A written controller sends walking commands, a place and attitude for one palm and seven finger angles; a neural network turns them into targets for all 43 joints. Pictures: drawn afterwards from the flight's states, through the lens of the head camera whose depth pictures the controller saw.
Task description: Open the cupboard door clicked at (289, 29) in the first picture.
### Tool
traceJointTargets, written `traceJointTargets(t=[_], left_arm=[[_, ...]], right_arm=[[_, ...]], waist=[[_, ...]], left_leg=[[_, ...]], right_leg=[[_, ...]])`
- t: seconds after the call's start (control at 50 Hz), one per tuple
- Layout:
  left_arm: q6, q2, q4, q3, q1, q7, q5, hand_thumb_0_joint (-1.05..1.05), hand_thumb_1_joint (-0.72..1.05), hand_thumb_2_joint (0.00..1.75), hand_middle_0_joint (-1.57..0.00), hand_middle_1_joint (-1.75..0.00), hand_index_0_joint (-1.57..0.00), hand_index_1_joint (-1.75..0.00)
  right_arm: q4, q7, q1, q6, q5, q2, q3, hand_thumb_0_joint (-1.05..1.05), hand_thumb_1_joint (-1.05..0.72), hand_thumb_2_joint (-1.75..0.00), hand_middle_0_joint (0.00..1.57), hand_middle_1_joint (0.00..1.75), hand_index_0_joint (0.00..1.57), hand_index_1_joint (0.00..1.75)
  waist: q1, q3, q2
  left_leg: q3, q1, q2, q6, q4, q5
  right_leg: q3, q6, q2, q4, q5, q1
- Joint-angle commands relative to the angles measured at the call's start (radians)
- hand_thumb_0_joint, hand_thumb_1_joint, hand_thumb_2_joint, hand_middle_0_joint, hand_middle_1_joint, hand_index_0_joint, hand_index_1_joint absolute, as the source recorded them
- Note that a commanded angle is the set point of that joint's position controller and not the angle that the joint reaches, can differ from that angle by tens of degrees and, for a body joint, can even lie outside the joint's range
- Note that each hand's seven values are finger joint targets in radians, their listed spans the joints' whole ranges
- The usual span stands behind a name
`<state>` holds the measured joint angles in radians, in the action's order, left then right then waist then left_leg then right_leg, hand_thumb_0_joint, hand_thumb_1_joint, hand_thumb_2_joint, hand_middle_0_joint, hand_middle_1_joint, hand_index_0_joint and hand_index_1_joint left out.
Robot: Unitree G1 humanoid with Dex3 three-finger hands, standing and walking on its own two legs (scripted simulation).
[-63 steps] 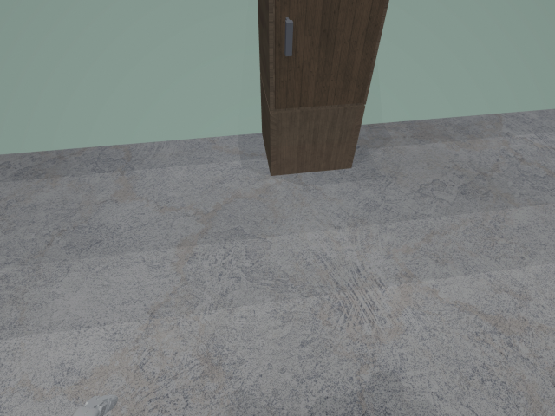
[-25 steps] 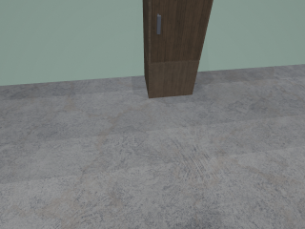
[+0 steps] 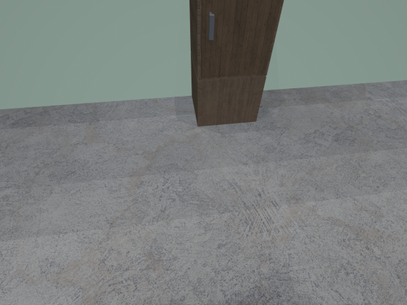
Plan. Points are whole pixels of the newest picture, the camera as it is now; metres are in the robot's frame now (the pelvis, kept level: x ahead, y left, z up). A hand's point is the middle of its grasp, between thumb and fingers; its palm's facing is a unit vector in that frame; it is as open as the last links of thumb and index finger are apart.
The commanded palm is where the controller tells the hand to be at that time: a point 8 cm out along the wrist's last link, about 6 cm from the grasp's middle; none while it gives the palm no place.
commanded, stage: look at it before walking up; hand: left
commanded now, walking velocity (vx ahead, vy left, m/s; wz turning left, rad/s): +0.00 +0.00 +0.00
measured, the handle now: (210, 25) +1.40 +0.05 -0.03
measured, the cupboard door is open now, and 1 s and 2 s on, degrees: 0 0 0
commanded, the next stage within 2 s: walk to a spot facing it in 0.38 s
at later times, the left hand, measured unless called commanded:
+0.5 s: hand out of the picture +0.09 +0.24 -0.15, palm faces -0.03 -0.94 -0.33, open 7.4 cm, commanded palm none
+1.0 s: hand out of the picture +0.11 +0.13 -0.17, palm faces -0.14 -0.97 -0.22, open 7.4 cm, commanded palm none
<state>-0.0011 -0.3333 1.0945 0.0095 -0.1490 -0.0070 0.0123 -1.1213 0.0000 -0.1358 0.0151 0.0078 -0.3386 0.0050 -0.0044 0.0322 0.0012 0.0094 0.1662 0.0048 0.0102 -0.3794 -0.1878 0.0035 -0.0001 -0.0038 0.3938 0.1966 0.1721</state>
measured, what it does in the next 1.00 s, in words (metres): walks ahead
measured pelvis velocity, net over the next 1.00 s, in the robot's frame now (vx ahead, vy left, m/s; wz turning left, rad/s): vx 0.10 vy -0.06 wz -0.24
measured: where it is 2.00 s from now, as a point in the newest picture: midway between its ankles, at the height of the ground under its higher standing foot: (234, 262)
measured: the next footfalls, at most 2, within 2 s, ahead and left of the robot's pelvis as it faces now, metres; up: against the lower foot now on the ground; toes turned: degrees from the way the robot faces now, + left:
left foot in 1.38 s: +0.45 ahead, -0.03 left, +0.00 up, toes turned -17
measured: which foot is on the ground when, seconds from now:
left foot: down 0.00-0.84, up 0.86-1.00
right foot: down 0.00-1.00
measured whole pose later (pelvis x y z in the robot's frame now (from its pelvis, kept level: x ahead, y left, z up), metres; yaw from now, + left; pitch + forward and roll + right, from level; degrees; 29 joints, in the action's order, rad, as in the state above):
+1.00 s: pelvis +0.10 -0.06 -0.01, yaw -14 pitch +0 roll +1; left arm 0.04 -0.17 1.02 -0.03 -0.40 -0.01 0.02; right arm -1.07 0.01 -0.23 0.00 0.02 -0.23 -0.04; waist -0.05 0.04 -0.02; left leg -0.07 0.48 0.09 0.04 -1.15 -0.34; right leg -0.02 0.09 0.06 0.50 0.32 0.18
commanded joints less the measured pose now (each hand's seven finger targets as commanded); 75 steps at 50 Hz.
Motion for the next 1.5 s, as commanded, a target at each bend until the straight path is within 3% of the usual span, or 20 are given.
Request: traceJointTargets(t=[0.0,0.46,0.56,0.64,0.68,0.74,0.78,0.8,0.82,0.84,0.92,0.98,1.24,1.3,1.32,1.34,1.36,1.38,1.42,1.48], left_arm=[[0.028,-0.208,-0.066,-0.042,0.037,0.016,0.000,0.00,0.90,0.90,-0.20,-0.30,-0.20,-0.30],[0.031,-0.217,-0.070,-0.043,0.049,0.019,0.000,0.00,0.90,0.90,-0.20,-0.30,-0.20,-0.30],[-0.013,-0.102,-0.065,-0.034,-0.038,0.006,0.007,0.00,0.90,0.90,-0.20,-0.30,-0.20,-0.30],[-0.014,-0.079,-0.126,-0.055,-0.062,-0.016,0.011,0.00,0.90,0.90,-0.20,-0.30,-0.20,-0.30],[-0.007,-0.041,-0.161,-0.062,-0.033,-0.025,0.010,0.00,0.90,0.90,-0.20,-0.30,-0.20,-0.30],[0.007,-0.007,-0.191,-0.070,-0.030,-0.035,0.009,0.00,0.90,0.90,-0.20,-0.30,-0.20,-0.30],[0.013,0.014,-0.145,-0.080,-0.185,-0.039,0.010,0.00,0.90,0.90,-0.20,-0.30,-0.20,-0.30],[0.024,-0.027,-0.098,-0.091,-0.330,-0.034,0.014,0.00,0.90,0.90,-0.20,-0.30,-0.20,-0.30],[0.041,-0.165,-0.069,-0.120,-0.442,-0.011,0.022,0.00,0.90,0.90,-0.20,-0.30,-0.20,-0.30],[0.041,-0.158,-0.063,-0.116,-0.495,0.008,0.000,0.00,0.90,0.90,-0.20,-0.30,-0.20,-0.30],[0.061,-0.033,-0.107,-0.089,-0.327,0.015,0.005,0.00,0.90,0.90,-0.20,-0.30,-0.20,-0.30],[0.077,-0.008,-0.092,-0.082,-0.358,0.016,0.007,0.00,0.90,0.90,-0.20,-0.30,-0.20,-0.30],[0.080,0.030,-0.053,-0.075,-0.419,0.047,0.017,0.00,0.90,0.90,-0.20,-0.30,-0.20,-0.30],[0.084,-0.007,-0.068,-0.088,-0.367,0.048,0.012,0.00,0.90,0.90,-0.20,-0.30,-0.20,-0.30],[0.085,-0.011,-0.071,-0.093,-0.340,0.047,0.008,0.00,0.90,0.90,-0.20,-0.30,-0.20,-0.30],[0.086,0.022,-0.088,-0.096,-0.351,0.037,-0.006,0.00,0.90,0.90,-0.20,-0.30,-0.20,-0.30],[0.082,0.090,-0.097,-0.090,-0.422,0.022,-0.018,0.00,0.90,0.90,-0.20,-0.30,-0.20,-0.30],[0.080,0.068,-0.107,-0.088,-0.370,0.027,-0.008,0.00,0.90,0.90,-0.20,-0.30,-0.20,-0.30],[0.062,0.072,-0.116,-0.087,-0.259,0.008,0.006,0.00,0.90,0.90,-0.20,-0.30,-0.20,-0.30],[0.013,0.125,-0.099,-0.091,-0.290,-0.012,0.024,0.00,0.90,0.90,-0.20,-0.30,-0.20,-0.30]], right_arm=[[0.069,-0.011,0.053,0.022,0.000,-0.203,-0.042,0.00,-0.90,-0.90,0.20,0.30,0.20,0.30],[0.073,-0.013,0.076,0.022,-0.001,-0.207,-0.040,0.00,-0.90,-0.90,0.20,0.30,0.20,0.30],[0.059,-0.010,-0.020,-0.008,0.015,-0.097,-0.028,0.00,-0.90,-0.90,0.20,0.30,0.20,0.30],[0.094,-0.013,-0.076,-0.006,0.015,-0.157,-0.065,0.00,-0.90,-0.90,0.20,0.30,0.20,0.30],[0.107,-0.016,-0.104,0.010,0.011,-0.170,-0.083,0.00,-0.90,-0.90,0.20,0.30,0.20,0.30],[0.115,-0.017,-0.117,0.025,0.017,-0.136,-0.085,0.00,-0.90,-0.90,0.20,0.30,0.20,0.30],[0.126,-0.019,-0.055,0.025,0.018,-0.114,-0.084,0.00,-0.90,-0.90,0.20,0.30,0.20,0.30],[0.141,-0.013,-0.039,0.024,0.012,-0.080,-0.077,0.00,-0.90,-0.90,0.20,0.30,0.20,0.30],[0.194,-0.003,-0.019,0.025,0.002,0.015,-0.055,0.00,-0.90,-0.90,0.20,0.30,0.20,0.30],[0.238,-0.002,0.073,0.034,0.012,-0.012,-0.056,0.00,-0.90,-0.90,0.20,0.30,0.20,0.30],[0.191,0.005,0.038,0.038,0.017,0.015,-0.070,0.00,-0.90,-0.90,0.20,0.30,0.20,0.30],[0.182,0.010,0.001,0.022,0.017,0.051,-0.072,0.00,-0.90,-0.90,0.20,0.30,0.20,0.30],[0.302,0.029,0.225,0.036,0.006,0.110,-0.059,0.00,-0.90,-0.90,0.20,0.30,0.20,0.30],[0.246,0.008,0.024,0.051,0.008,0.079,-0.070,0.00,-0.90,-0.90,0.20,0.30,0.20,0.30],[0.194,-0.002,-0.144,0.055,0.012,0.040,-0.079,0.00,-0.90,-0.90,0.20,0.30,0.20,0.30],[0.156,-0.015,-0.302,0.057,0.022,-0.047,-0.100,0.00,-0.90,-0.90,0.20,0.30,0.20,0.30],[0.136,-0.016,-0.376,0.059,0.030,-0.139,-0.120,0.00,-0.90,-0.90,0.20,0.30,0.20,0.30],[0.149,-0.015,-0.324,0.050,0.012,-0.108,-0.106,0.00,-0.90,-0.90,0.20,0.30,0.20,0.30],[0.183,-0.020,-0.162,0.063,0.006,0.020,-0.076,0.00,-0.90,-0.90,0.20,0.30,0.20,0.30],[0.161,-0.023,-0.143,0.084,0.013,0.098,-0.056,0.00,-0.90,-0.90,0.20,0.30,0.20,0.30]], waist=[[0.001,-0.072,-0.001],[0.000,-0.086,0.004],[0.003,0.001,0.003],[0.017,0.082,-0.107],[0.030,0.089,-0.180],[0.022,0.065,-0.153],[-0.060,0.016,-0.114],[-0.121,-0.038,0.035],[-0.149,-0.049,0.433],[-0.167,-0.028,0.316],[-0.057,0.047,0.033],[-0.027,0.022,0.045],[-0.065,0.092,0.142],[0.030,-0.032,0.132],[0.101,-0.104,0.108],[0.151,-0.226,-0.006],[0.120,-0.331,-0.280],[0.097,-0.261,-0.192],[0.037,-0.019,-0.085],[-0.033,0.050,-0.092]], left_leg=[[0.098,-0.025,0.112,-0.038,0.060,0.090],[0.082,-0.062,0.117,-0.034,0.064,0.173],[0.033,-0.023,0.119,-0.022,0.033,-0.212],[0.159,-0.025,0.235,-0.095,0.121,-0.462],[0.225,-0.064,0.355,-0.172,0.175,-0.356],[0.120,-0.097,0.364,-0.172,0.099,-0.097],[-0.034,0.034,0.290,-0.099,-0.103,-0.049],[-0.134,0.164,0.201,-0.044,-0.358,-0.106],[-0.212,0.513,0.052,0.024,-0.701,-0.389],[-0.075,0.583,0.052,0.013,-0.804,-0.405],[-0.021,0.533,0.132,0.021,-0.813,-0.134],[-0.039,0.536,0.121,0.045,-0.790,-0.056],[-0.104,0.486,0.067,0.022,-0.395,0.025],[-0.149,0.141,-0.021,-0.017,-0.214,0.019],[-0.108,-0.086,0.001,-0.033,-0.156,0.087],[0.053,-0.344,0.163,-0.077,-0.162,0.144],[0.455,-0.509,0.490,-0.190,-0.058,0.210],[0.537,-0.365,0.526,-0.223,0.068,0.082],[0.343,-0.065,0.433,-0.167,0.149,-0.064],[0.062,0.120,0.317,-0.062,0.176,0.037]], right_leg=[[0.103,0.030,-0.114,-0.074,-0.066,-0.012],[0.097,0.030,-0.117,-0.070,-0.176,-0.049],[0.141,0.034,-0.070,-0.049,0.208,0.092],[0.071,0.030,0.023,0.164,0.296,0.274],[-0.015,0.011,0.008,0.374,0.277,0.348],[-0.029,0.008,-0.047,0.360,0.309,0.339],[-0.078,0.017,-0.024,0.191,0.170,0.073],[-0.030,0.032,-0.028,0.050,0.097,-0.128],[0.468,0.131,-0.306,-0.125,0.124,-0.293],[0.646,0.193,-0.370,-0.187,0.012,-0.264],[0.422,0.212,-0.271,-0.155,-0.095,-0.111],[0.307,0.181,-0.216,-0.141,-0.279,-0.119],[0.258,0.159,-0.167,-0.110,-0.597,-0.187],[0.227,0.130,-0.133,0.096,-0.872,-0.157],[0.208,0.105,-0.109,0.266,-0.778,-0.060],[0.152,0.076,-0.034,0.497,-0.464,0.111],[0.043,0.038,0.097,0.863,0.323,0.345],[0.097,0.052,0.044,0.997,0.349,0.385],[0.066,0.032,-0.058,1.011,0.174,0.431],[0.042,0.016,-0.083,0.931,0.061,0.342]])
